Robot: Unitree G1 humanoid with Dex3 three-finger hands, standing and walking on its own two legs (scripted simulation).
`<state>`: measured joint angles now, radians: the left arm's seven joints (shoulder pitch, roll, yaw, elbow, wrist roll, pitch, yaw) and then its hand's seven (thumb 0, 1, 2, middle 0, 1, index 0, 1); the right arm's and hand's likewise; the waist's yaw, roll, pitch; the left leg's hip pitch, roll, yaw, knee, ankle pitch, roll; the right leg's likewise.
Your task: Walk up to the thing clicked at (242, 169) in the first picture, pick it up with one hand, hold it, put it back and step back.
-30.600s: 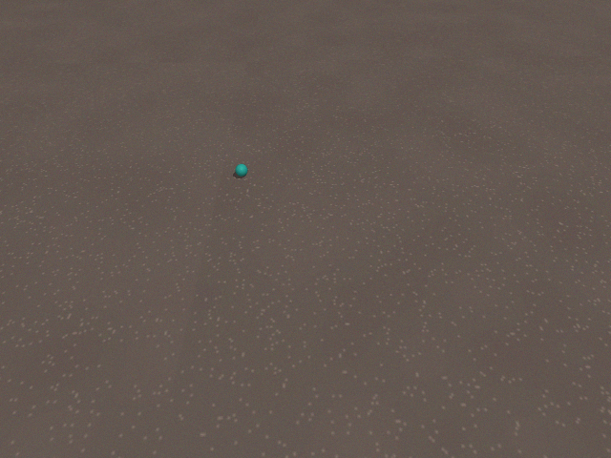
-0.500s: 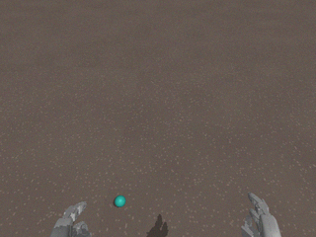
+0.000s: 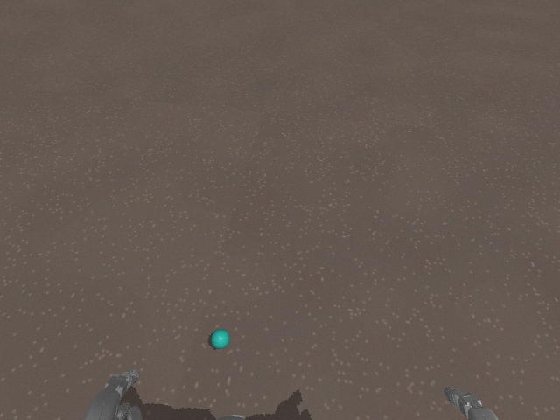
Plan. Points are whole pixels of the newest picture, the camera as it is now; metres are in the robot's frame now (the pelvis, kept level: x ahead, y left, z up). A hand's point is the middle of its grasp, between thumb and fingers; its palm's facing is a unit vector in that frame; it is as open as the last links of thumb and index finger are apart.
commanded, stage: stand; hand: left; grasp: from above
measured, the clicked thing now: (220, 338) +0.47 +0.23 -0.71
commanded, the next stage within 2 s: none
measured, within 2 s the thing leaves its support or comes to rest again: neither
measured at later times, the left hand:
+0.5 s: hand out of the picture +0.04 +0.24 -0.13, palm faces +0.04 -0.94 -0.33, open 7.4 cm
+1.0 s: hand out of the picture +0.05 +0.24 -0.12, palm faces +0.02 -0.94 -0.34, open 7.4 cm
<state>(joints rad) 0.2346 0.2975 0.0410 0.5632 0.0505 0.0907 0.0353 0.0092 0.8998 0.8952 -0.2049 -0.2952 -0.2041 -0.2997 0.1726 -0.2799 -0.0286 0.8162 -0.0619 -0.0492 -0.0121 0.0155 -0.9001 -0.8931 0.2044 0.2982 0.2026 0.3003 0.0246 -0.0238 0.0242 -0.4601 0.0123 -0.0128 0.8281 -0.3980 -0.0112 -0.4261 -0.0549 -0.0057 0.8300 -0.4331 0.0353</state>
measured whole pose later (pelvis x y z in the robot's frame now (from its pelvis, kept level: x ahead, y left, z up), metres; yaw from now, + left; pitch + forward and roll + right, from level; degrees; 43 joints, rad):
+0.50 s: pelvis +0.00 +0.00 +0.04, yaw +0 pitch -4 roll +0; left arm 0.21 0.28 0.04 1.07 0.04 0.01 0.03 0.01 0.90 0.90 -0.21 -0.30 -0.20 -0.30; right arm 0.16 -0.28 -0.04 1.06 -0.03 0.00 -0.02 0.01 -0.90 -0.89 0.20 0.30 0.20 0.30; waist 0.02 0.01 0.06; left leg -0.17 0.01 -0.01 0.46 -0.22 -0.01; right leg -0.13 -0.05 -0.02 0.44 -0.24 0.04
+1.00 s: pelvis +0.00 -0.01 +0.04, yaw +0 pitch -3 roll +0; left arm 0.15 0.31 0.04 1.14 0.03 0.00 0.02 0.01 0.90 0.90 -0.20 -0.30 -0.20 -0.30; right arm 0.15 -0.31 -0.03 1.13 -0.03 0.00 -0.01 0.01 -0.90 -0.89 0.20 0.30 0.20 0.30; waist 0.01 0.02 0.07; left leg -0.14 0.03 -0.02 0.37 -0.17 -0.03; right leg -0.10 -0.04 -0.03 0.36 -0.20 0.03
